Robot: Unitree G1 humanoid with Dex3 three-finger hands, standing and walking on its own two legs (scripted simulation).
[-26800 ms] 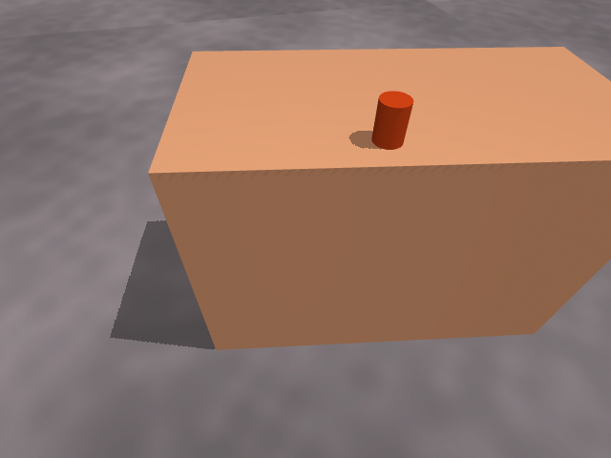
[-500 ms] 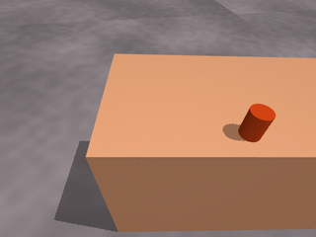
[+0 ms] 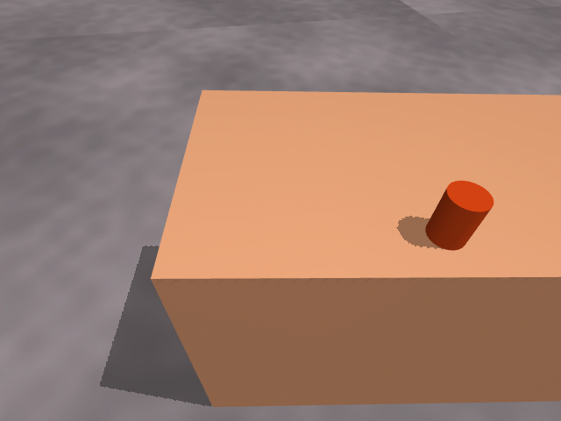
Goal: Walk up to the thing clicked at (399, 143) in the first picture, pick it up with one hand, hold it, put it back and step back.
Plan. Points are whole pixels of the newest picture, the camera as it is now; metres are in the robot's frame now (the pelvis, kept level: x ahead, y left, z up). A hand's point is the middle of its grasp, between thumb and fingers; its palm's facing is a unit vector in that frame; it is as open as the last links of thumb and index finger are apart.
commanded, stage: stand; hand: right
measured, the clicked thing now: (456, 216) +0.42 -0.29 +0.07
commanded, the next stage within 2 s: none
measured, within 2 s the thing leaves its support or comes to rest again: neither
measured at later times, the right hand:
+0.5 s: hand out of the picture +0.08 -0.26 -0.16, palm faces -0.04 +0.94 -0.35, open 7.6 cm
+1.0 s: hand out of the picture +0.08 -0.26 -0.16, palm faces -0.03 +0.94 -0.35, open 7.4 cm
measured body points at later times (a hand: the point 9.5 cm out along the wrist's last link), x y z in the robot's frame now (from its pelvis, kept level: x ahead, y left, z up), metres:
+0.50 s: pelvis +0.01 -0.01 +0.00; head +0.02 +0.00 +0.45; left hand +0.07 +0.29 -0.14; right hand +0.08 -0.31 -0.13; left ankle +0.02 +0.12 -0.75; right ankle -0.02 -0.14 -0.75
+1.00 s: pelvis +0.01 -0.01 +0.00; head +0.02 -0.01 +0.45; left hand +0.07 +0.29 -0.13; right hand +0.08 -0.31 -0.13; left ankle +0.02 +0.12 -0.75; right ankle -0.02 -0.14 -0.75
